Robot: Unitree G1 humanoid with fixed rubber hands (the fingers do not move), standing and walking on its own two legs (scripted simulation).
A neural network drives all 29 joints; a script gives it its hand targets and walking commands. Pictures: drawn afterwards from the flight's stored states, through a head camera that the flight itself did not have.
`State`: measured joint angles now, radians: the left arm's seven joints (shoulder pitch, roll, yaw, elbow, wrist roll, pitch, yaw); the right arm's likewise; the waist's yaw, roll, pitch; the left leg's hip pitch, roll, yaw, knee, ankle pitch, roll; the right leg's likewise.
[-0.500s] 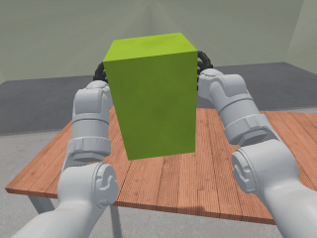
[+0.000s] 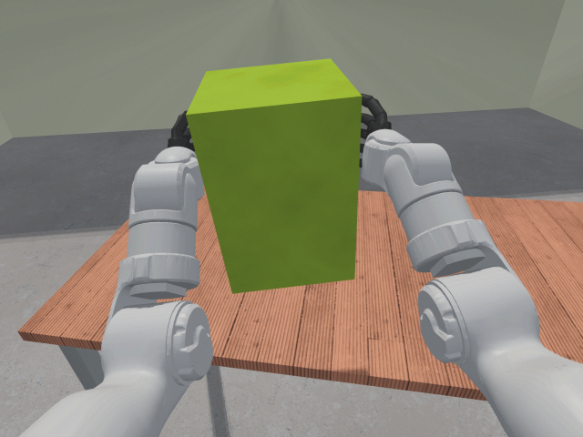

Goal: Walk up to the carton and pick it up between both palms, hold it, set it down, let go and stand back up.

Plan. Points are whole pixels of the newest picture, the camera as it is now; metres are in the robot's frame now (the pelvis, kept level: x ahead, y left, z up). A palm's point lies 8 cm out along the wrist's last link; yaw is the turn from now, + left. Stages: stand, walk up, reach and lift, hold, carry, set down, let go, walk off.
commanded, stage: hold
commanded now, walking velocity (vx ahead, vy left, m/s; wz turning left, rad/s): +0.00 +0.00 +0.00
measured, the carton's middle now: (281, 176) +0.35 +0.00 +0.27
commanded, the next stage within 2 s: set down in 1.72 s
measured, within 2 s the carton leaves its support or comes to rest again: neither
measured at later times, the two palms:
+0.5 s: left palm (188, 159) +0.38 +0.13 +0.29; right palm (378, 149) +0.37 -0.13 +0.29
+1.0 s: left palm (187, 157) +0.38 +0.12 +0.29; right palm (380, 142) +0.37 -0.13 +0.31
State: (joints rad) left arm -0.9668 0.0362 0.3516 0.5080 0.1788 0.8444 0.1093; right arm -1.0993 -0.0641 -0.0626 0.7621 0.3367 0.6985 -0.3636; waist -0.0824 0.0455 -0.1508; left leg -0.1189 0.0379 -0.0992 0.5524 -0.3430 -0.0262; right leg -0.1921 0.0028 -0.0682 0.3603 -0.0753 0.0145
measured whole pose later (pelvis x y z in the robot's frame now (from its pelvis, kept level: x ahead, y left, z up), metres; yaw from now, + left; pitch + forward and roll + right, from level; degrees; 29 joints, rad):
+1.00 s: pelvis +0.01 +0.00 +0.00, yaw -1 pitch -6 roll -3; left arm -0.95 0.02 0.37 0.48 0.19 0.88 0.11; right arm -1.10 -0.10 0.03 0.78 0.40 0.71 -0.36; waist -0.09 0.05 -0.16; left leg -0.06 0.05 -0.09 0.53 -0.36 -0.03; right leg -0.14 0.02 -0.06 0.35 -0.10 0.01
